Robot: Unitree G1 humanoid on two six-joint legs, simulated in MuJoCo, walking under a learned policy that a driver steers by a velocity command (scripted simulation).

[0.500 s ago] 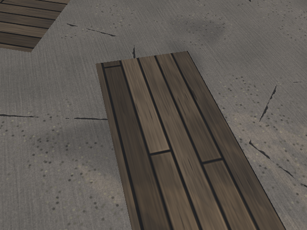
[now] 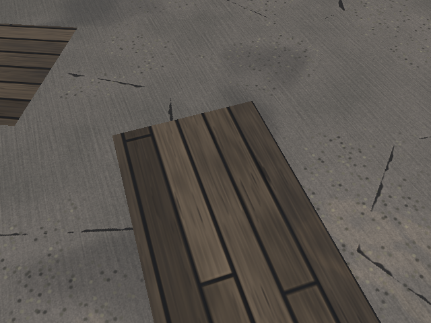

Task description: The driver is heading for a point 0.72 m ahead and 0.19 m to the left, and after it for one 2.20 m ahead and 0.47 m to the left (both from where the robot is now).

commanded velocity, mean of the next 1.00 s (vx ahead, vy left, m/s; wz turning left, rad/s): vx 0.50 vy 0.00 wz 0.45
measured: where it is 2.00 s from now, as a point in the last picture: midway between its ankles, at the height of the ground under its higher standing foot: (147, 198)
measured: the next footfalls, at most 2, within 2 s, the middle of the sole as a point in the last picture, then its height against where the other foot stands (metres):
left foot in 0.34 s outside the picture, level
right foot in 0.88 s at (197, 269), level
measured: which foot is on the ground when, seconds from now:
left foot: up 0.00-0.32, down 0.34-0.90, up 0.92-1.00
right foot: down 0.00-0.36, up 0.38-0.86, down 0.88-1.00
